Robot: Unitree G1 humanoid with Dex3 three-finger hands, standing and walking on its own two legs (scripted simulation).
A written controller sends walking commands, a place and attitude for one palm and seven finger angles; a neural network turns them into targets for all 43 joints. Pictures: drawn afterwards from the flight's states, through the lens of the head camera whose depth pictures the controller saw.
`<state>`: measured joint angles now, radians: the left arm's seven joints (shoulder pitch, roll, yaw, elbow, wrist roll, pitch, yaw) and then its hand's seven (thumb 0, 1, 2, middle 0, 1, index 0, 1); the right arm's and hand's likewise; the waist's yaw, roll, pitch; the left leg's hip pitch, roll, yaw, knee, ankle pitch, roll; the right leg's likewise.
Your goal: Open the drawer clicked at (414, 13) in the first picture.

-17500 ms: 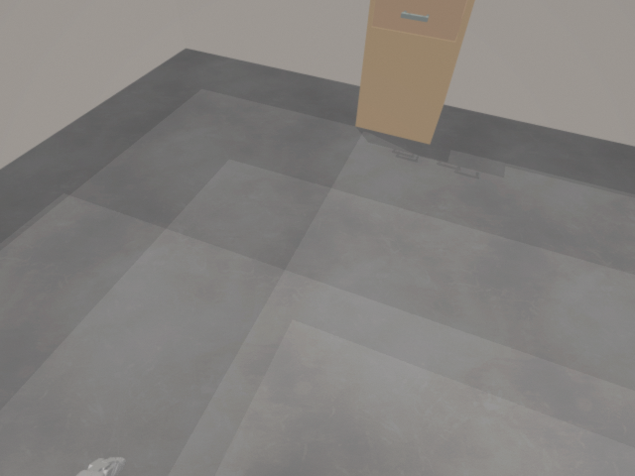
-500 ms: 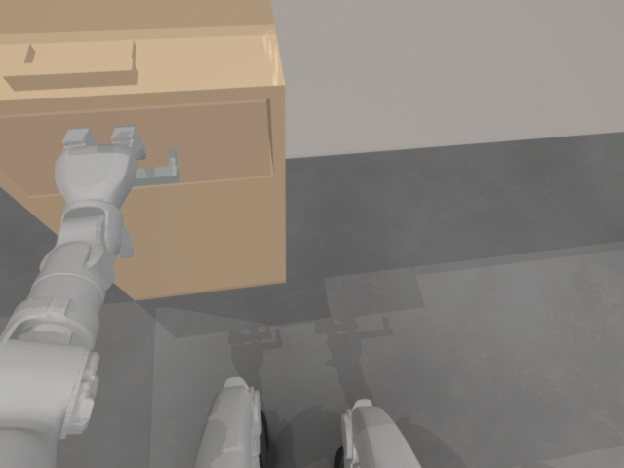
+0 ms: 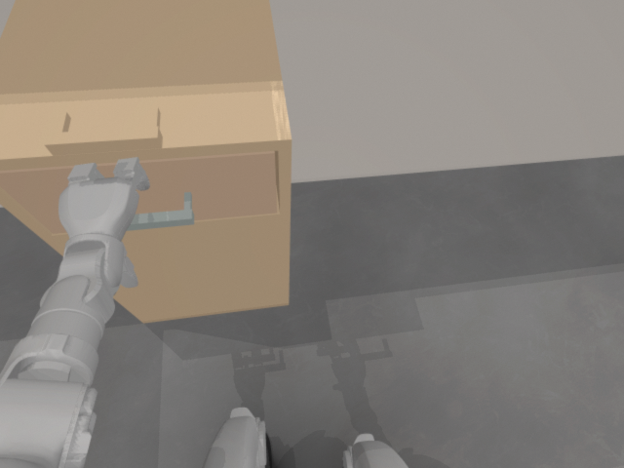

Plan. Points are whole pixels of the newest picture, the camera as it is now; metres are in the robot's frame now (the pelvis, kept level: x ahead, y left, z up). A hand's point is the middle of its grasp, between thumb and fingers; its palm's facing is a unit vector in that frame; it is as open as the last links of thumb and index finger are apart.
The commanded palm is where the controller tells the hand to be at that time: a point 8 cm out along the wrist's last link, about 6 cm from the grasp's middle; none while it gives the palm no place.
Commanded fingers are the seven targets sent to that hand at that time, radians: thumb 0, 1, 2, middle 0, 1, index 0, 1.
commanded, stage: lift the fingers back up to retry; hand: left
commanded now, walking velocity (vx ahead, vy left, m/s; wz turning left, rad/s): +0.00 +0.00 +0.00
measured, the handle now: (154, 210) +0.49 +0.24 -0.07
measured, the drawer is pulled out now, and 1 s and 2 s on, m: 0.00 0.00 0.00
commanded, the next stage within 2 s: re-aim the fingers above the handle in 0.22 s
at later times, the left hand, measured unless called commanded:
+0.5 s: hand (118, 229) +0.43 +0.27 -0.01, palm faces -0.04 -0.06 -1.00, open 13.8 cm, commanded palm +0.41 +0.25 +0.05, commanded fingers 0.00 -0.50 0.30 -0.30 -1.20 -0.30 -1.20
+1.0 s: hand (123, 229) +0.43 +0.26 -0.01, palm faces -0.05 -0.06 -1.00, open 13.8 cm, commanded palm +0.41 +0.25 +0.05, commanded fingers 0.00 -0.50 0.30 -0.30 -1.20 -0.30 -1.20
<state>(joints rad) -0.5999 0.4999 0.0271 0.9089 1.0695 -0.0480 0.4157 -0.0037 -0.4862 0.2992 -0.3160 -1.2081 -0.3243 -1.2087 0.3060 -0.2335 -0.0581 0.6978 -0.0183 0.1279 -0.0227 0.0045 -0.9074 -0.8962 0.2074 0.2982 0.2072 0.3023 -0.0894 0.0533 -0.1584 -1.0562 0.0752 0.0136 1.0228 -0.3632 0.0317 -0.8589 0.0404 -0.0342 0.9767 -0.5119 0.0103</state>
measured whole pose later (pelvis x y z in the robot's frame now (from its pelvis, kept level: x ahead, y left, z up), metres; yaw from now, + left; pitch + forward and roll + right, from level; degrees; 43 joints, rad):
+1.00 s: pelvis +0.01 -0.01 +0.01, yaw +1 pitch +21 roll -3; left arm -0.55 0.47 0.02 0.93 1.08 -0.09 0.42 0.00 -0.49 0.30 -0.32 -1.20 -0.32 -1.20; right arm 0.32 -0.24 -0.07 0.70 -0.01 0.15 -0.02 0.01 -0.91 -0.90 0.21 0.30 0.21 0.30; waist -0.08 0.06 -0.17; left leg -0.98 0.07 0.02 0.97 -0.36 0.02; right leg -0.79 0.04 -0.03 0.93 -0.51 0.00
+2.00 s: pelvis +0.01 +0.00 +0.01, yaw +1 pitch +20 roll -3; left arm -0.54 0.43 -0.01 0.91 1.09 -0.05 0.43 0.00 -0.49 0.30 -0.32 -1.20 -0.32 -1.21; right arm 0.29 -0.22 -0.07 0.68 -0.01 0.15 -0.02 0.00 -0.91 -0.90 0.21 0.30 0.21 0.30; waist -0.07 0.05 -0.17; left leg -0.94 0.06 0.02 0.95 -0.35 0.03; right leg -0.75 0.03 -0.03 0.91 -0.50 0.01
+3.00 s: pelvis +0.01 -0.01 -0.01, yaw +0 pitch +24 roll -4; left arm -0.60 0.45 0.03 0.98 1.11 -0.04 0.47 0.00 -0.49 0.30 -0.32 -1.20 -0.32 -1.20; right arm 0.27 -0.22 -0.06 0.70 -0.03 0.13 -0.01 0.00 -0.91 -0.90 0.21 0.30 0.21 0.30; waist -0.09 0.05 -0.19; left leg -1.11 0.07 0.01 1.08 -0.40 0.02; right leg -0.92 0.04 -0.03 1.06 -0.56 0.00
